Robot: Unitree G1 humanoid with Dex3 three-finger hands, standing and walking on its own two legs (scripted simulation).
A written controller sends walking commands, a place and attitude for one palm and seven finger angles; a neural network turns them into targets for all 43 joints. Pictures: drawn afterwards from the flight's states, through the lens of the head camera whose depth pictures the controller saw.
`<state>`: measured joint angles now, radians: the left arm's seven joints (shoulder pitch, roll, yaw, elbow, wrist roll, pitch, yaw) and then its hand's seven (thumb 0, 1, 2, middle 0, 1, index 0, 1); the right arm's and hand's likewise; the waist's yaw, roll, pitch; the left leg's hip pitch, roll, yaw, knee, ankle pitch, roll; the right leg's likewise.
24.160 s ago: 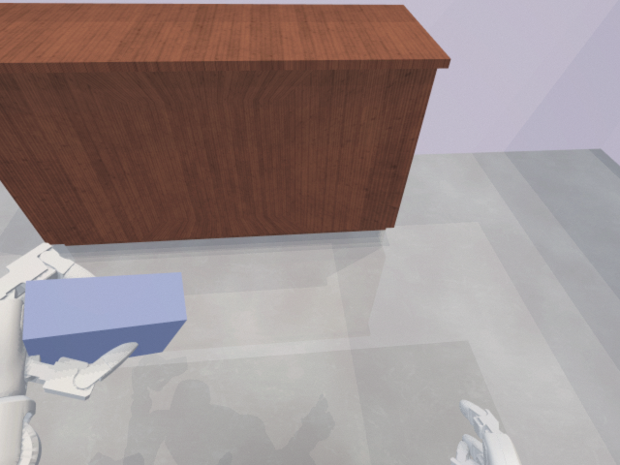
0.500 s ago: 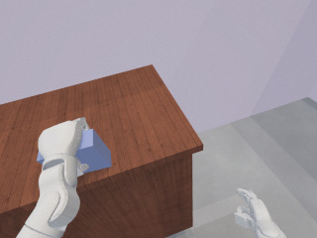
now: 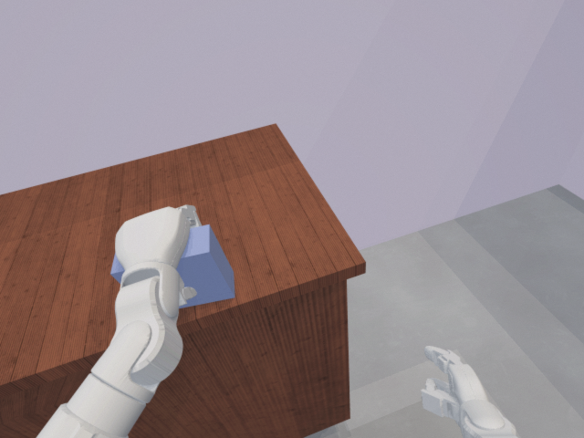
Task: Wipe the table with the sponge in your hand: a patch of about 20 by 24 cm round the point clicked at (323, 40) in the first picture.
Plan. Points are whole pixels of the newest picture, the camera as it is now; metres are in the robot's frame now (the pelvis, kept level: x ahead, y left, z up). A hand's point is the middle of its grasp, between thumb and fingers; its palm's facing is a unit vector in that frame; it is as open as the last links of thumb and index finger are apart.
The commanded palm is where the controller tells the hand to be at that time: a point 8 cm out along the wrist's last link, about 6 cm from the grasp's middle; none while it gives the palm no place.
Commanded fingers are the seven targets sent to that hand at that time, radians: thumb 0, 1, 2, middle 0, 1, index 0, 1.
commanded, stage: wipe forward along the third lane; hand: left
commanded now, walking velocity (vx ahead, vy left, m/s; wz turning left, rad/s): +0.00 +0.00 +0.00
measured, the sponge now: (184, 280) +0.30 +0.21 +0.09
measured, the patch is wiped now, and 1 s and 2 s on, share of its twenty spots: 0.80 0.85 0.95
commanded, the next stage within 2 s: wipe back along the third lane in 1.56 s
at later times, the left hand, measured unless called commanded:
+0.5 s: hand (182, 237) +0.34 +0.21 +0.13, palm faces +0.05 -0.06 -1.00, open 9.3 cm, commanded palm +0.32 +0.23 +0.16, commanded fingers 0.00 0.10 1.30 -1.20 -1.60 -1.20 -1.60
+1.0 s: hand (182, 220) +0.38 +0.23 +0.13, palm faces -0.03 -0.01 -1.00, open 9.4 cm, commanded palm +0.37 +0.25 +0.15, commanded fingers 0.00 0.10 1.30 -1.20 -1.60 -1.20 -1.60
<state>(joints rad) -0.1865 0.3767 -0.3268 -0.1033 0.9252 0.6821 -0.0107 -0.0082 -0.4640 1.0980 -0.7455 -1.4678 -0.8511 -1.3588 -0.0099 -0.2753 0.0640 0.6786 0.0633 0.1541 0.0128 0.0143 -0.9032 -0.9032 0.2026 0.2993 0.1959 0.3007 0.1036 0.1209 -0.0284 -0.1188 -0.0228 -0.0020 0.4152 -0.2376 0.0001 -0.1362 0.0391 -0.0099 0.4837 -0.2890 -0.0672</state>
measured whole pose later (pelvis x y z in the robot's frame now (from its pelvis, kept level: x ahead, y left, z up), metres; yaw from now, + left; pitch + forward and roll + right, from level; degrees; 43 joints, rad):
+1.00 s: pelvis -0.01 -0.03 +0.00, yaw +1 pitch +2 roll +2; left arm -0.61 0.46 -0.15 0.64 0.93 0.37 -0.02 0.00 -0.58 1.17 -0.83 -1.39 -0.88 -1.39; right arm 0.16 -0.32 0.03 0.74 0.07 0.12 -0.07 0.01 -0.90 -0.90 0.20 0.30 0.20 0.30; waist 0.02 0.09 -0.08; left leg -0.28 0.01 -0.03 0.47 -0.24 0.02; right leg -0.28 0.07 -0.04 0.52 -0.28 -0.11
